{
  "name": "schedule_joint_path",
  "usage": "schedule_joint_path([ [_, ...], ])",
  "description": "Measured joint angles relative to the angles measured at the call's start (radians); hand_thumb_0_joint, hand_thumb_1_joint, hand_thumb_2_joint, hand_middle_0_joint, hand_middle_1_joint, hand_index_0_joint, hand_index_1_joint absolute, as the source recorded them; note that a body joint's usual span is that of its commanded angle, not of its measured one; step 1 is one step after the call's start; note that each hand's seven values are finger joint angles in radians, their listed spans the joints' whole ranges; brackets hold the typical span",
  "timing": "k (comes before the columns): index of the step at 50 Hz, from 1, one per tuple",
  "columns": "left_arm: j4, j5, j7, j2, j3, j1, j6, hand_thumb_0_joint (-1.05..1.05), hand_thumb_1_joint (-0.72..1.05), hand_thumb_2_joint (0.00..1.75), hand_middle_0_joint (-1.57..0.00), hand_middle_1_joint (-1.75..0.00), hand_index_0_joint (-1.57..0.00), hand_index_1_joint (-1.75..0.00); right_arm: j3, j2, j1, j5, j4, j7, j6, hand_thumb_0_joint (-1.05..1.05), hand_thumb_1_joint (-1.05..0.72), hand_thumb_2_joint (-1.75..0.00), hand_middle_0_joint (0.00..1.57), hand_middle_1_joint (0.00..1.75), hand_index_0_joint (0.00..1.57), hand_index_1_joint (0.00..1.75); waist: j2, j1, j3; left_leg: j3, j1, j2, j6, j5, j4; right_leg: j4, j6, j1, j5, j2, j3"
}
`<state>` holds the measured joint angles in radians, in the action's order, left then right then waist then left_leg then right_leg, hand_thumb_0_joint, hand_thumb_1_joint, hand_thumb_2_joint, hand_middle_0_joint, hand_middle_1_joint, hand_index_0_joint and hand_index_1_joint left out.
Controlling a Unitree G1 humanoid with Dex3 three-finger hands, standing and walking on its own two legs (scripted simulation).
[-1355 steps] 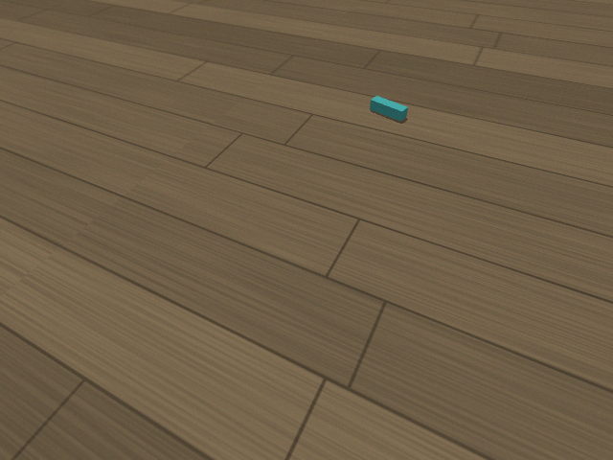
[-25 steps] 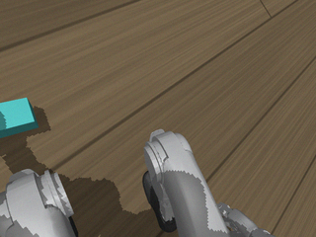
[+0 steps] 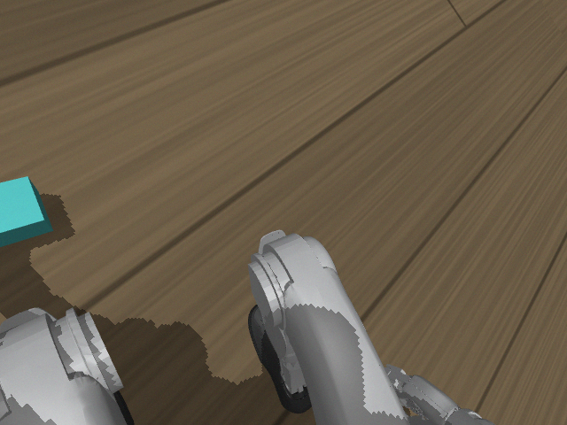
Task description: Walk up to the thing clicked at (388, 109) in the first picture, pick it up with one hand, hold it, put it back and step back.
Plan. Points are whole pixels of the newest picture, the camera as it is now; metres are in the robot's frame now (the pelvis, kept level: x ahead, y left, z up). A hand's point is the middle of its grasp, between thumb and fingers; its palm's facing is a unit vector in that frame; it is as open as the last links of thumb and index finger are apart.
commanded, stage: open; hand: left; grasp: from above
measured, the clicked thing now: out of the picture +0.44 +0.32 -0.26
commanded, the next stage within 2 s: withdraw in 0.68 s
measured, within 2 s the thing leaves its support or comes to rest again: neither
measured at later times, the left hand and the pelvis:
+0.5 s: hand out of the picture +0.43 +0.33 -0.23, palm faces -0.43 -0.14 -0.89, open 13.0 cm; pelvis +0.00 +0.00 +0.00, yaw -1 degrees
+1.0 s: hand out of the picture +0.44 +0.33 -0.22, palm faces -0.35 -0.14 -0.93, open 14.0 cm; pelvis +0.00 +0.00 +0.00, yaw -1 degrees
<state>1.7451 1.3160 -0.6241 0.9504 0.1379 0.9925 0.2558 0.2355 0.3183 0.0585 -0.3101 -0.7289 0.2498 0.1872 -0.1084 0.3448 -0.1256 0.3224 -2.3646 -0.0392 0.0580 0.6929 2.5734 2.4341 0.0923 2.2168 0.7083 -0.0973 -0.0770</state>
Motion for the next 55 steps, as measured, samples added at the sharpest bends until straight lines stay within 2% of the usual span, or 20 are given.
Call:
schedule_joint_path([
  [9, -0.010, -0.003, -0.001, 0.003, -0.009, -0.011, 0.000, -0.01, -0.01, 0.64, -0.59, -0.62, -0.59, -0.63, 0.008, 0.002, 0.005, -0.002, -0.001, 0.001, 0.013, 0.00, -0.91, -0.90, 0.20, 0.30, 0.21, 0.30, -0.012, 0.000, -0.009, 0.004, 0.001, 0.001, 0.001, -0.003, 0.003, 0.000, 0.000, 0.000, -0.005, -0.001, -0.003],
  [19, -0.038, -0.007, -0.011, -0.002, -0.001, -0.016, -0.015, 0.00, -0.22, 0.82, -0.38, -0.78, -0.36, -0.80, 0.001, 0.007, -0.003, -0.006, -0.009, 0.014, 0.027, 0.00, -0.91, -0.90, 0.20, 0.30, 0.21, 0.30, -0.014, -0.003, -0.010, 0.011, -0.002, 0.003, 0.001, 0.006, 0.011, 0.001, -0.001, -0.003, 0.002, -0.001, -0.009],
  [31, -0.045, -0.025, 0.016, -0.001, 0.002, -0.022, -0.026, 0.00, -0.44, 1.00, -0.16, -0.97, -0.14, -0.98, -0.006, 0.002, -0.009, 0.004, -0.004, 0.019, 0.027, 0.00, -0.91, -0.90, 0.20, 0.30, 0.21, 0.30, -0.007, -0.007, -0.005, 0.006, -0.002, 0.002, -0.007, 0.010, 0.008, -0.005, 0.001, -0.009, 0.006, 0.003, -0.007],
  [37, -0.046, -0.022, 0.029, 0.000, -0.017, -0.020, -0.013, 0.00, -0.48, 1.04, -0.11, -1.02, -0.09, -1.03, -0.004, -0.001, -0.004, 0.006, -0.003, 0.017, 0.019, 0.00, -0.90, -0.90, 0.20, 0.30, 0.21, 0.30, -0.008, -0.010, -0.004, 0.004, -0.003, 0.003, -0.010, 0.006, 0.006, -0.007, -0.003, -0.012, 0.005, 0.005, -0.007],
  [43, -0.044, -0.006, 0.012, 0.002, -0.006, -0.019, -0.001, 0.00, -0.48, 1.04, -0.09, -1.05, -0.08, -1.05, 0.002, -0.001, 0.001, 0.005, 0.001, 0.017, 0.015, 0.00, -0.90, -0.89, 0.20, 0.30, 0.21, 0.30, -0.011, -0.008, -0.005, 0.005, -0.002, 0.003, -0.011, 0.004, 0.007, -0.008, -0.006, -0.014, 0.003, 0.005, -0.009],
  [48, -0.073, -0.001, -0.010, -0.010, 0.011, -0.023, -0.021, 0.00, -0.49, 1.01, -0.08, -1.04, -0.08, -1.03, -0.004, -0.001, 0.010, 0.003, 0.004, 0.027, 0.028, 0.00, -0.90, -0.89, 0.20, 0.30, 0.21, 0.30, -0.011, -0.011, -0.002, 0.005, -0.002, 0.003, -0.011, 0.003, 0.007, -0.008, -0.008, -0.012, 0.000, 0.005, -0.009],
  [52, -0.182, -0.024, -0.006, -0.055, 0.047, -0.056, -0.067, 0.00, -0.50, 1.00, -0.08, -1.02, -0.08, -1.01, -0.036, -0.006, 0.032, 0.022, -0.003, 0.043, 0.033, 0.00, -0.91, -0.89, 0.20, 0.30, 0.21, 0.30, 0.009, -0.029, 0.028, -0.001, -0.010, 0.002, -0.010, 0.005, -0.001, -0.012, -0.013, -0.002, 0.001, 0.009, -0.007],
  [55, -0.284, -0.060, 0.028, -0.111, 0.036, -0.092, -0.115, 0.00, -0.52, 0.99, -0.08, -1.01, -0.08, -1.00, -0.074, -0.016, 0.054, 0.054, -0.018, 0.053, 0.014, 0.00, -0.91, -0.89, 0.20, 0.30, 0.21, 0.30, 0.043, -0.051, 0.083, -0.015, -0.019, 0.003, -0.009, 0.006, -0.019, -0.019, -0.024, 0.009, 0.007, 0.020, -0.001],
])
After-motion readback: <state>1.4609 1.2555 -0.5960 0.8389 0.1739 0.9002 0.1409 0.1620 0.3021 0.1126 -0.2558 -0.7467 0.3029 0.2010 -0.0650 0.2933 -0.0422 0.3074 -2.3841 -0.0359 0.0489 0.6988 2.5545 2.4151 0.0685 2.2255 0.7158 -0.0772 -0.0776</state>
